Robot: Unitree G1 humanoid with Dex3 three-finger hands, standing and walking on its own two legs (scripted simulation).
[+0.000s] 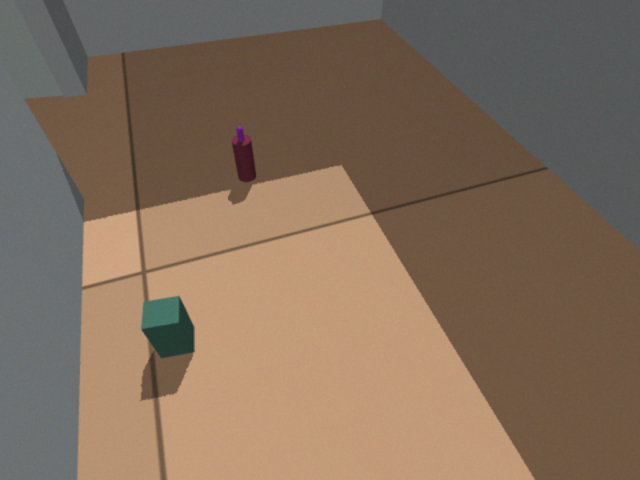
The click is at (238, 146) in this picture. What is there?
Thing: necked bottle
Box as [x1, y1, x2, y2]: [232, 126, 255, 181]
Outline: 239,126 237,127 237,134 232,138 232,145 238,177 242,181 250,181 255,177 250,138 242,133 242,128
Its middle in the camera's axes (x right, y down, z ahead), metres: -0.37 -0.39 +1.79
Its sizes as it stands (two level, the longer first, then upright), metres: 0.084 0.084 0.272
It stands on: the floor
